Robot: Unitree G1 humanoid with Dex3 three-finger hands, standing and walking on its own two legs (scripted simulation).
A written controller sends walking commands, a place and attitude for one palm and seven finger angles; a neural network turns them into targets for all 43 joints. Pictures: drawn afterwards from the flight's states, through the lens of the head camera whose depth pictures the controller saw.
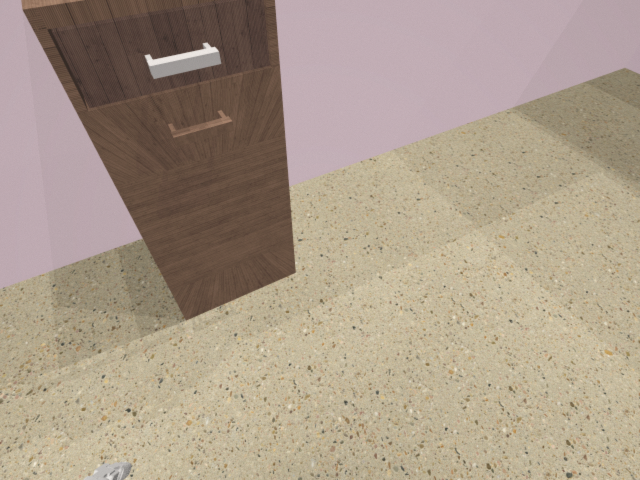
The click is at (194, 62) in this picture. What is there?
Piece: drawer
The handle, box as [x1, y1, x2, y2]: [145, 43, 220, 78]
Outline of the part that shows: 219,54 215,47 211,47 207,43 203,43 204,48 201,50 153,60 149,54 145,55 151,74 154,78 218,64 220,63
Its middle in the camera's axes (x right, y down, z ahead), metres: -0.27 -0.35 +0.75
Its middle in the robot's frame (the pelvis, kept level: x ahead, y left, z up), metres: +0.81 +0.32 +0.14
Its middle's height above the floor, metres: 0.90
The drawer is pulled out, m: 0.00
